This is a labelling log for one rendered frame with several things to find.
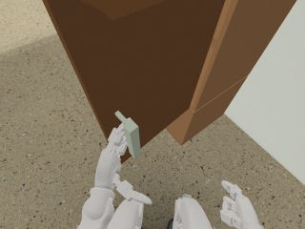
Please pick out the robot right thigh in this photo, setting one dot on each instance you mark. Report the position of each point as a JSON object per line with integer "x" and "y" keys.
{"x": 190, "y": 214}

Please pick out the robot left thigh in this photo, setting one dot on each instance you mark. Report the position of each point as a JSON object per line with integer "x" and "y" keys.
{"x": 128, "y": 215}

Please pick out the handle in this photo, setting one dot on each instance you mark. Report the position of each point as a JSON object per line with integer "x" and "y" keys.
{"x": 132, "y": 135}

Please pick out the robot left hand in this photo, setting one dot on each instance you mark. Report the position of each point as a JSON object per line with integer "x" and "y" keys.
{"x": 109, "y": 163}

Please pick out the cupboard door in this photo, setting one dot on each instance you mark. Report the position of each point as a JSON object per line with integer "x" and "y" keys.
{"x": 142, "y": 58}

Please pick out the robot left forearm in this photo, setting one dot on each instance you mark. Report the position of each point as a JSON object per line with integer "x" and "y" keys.
{"x": 98, "y": 210}

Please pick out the robot right hand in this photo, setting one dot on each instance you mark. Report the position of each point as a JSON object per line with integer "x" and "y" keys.
{"x": 242, "y": 211}

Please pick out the robot thigh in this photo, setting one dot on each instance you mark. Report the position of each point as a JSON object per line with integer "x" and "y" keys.
{"x": 128, "y": 215}
{"x": 190, "y": 214}

